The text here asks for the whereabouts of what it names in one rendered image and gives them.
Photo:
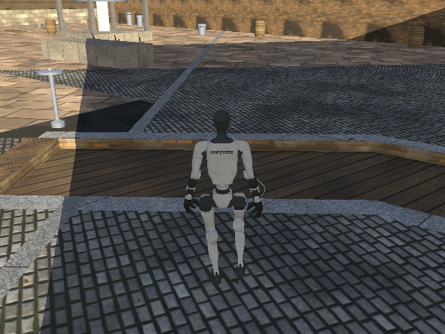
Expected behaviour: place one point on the right robot thigh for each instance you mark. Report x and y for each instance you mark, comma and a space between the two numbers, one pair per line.
238, 204

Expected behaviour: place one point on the robot right upper arm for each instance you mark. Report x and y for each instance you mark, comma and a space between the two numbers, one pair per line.
244, 147

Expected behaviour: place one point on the robot right foot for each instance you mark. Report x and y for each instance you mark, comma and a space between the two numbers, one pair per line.
240, 270

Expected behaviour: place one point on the robot right forearm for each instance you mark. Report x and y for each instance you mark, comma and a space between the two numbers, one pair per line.
254, 188

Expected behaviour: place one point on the robot right hand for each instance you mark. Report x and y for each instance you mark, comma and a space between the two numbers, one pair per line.
258, 208

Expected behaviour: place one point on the robot left upper arm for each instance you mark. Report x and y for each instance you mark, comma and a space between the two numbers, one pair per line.
197, 159

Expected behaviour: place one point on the robot left hand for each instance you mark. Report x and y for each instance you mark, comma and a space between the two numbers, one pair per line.
189, 203

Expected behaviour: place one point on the robot left forearm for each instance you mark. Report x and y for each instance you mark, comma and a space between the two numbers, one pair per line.
190, 187

